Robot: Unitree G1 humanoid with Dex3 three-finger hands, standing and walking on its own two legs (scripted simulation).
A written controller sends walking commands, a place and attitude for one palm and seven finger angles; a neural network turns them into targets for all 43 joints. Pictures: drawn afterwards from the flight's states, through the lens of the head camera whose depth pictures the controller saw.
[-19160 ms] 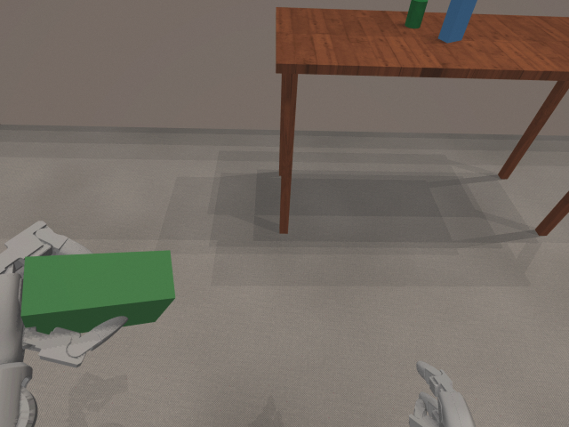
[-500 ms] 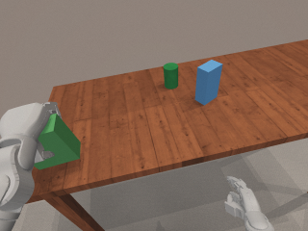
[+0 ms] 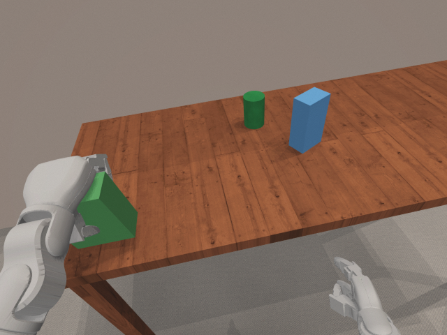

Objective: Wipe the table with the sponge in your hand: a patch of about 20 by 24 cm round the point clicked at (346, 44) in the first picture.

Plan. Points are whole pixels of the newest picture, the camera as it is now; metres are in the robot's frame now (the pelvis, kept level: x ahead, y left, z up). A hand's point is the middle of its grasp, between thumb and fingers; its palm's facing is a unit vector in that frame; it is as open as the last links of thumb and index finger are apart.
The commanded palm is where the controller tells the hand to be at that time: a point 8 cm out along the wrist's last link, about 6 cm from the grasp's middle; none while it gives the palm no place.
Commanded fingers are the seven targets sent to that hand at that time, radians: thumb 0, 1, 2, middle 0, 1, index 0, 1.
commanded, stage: move the sponge above the wiping area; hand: left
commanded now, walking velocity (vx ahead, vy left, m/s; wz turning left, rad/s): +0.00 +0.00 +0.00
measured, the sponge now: (97, 219) +0.24 +0.28 +0.11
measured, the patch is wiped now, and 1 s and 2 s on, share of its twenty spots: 0.00 0.00 0.00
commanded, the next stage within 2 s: lower the sponge onto the table in 1.02 s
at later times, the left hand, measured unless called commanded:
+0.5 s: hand (75, 206) +0.23 +0.28 +0.17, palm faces +0.08 -0.03 -1.00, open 9.5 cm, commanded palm +0.20 +0.28 +0.25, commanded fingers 0.00 0.10 1.30 -1.20 -1.60 -1.20 -1.60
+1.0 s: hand (71, 194) +0.24 +0.29 +0.18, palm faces +0.15 -0.03 -0.99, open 9.5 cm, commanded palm +0.20 +0.28 +0.25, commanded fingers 0.00 0.10 1.30 -1.20 -1.60 -1.20 -1.60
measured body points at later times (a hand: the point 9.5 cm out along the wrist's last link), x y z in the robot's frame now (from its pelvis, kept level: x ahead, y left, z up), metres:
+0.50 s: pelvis +0.00 -0.01 +0.00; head -0.02 -0.05 +0.45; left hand +0.22 +0.28 +0.22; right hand +0.25 -0.20 -0.08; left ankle +0.03 +0.10 -0.74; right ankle +0.02 -0.09 -0.74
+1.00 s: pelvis +0.00 -0.01 +0.00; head -0.02 -0.05 +0.45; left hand +0.23 +0.29 +0.23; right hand +0.25 -0.20 -0.07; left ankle +0.03 +0.10 -0.74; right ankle +0.02 -0.09 -0.74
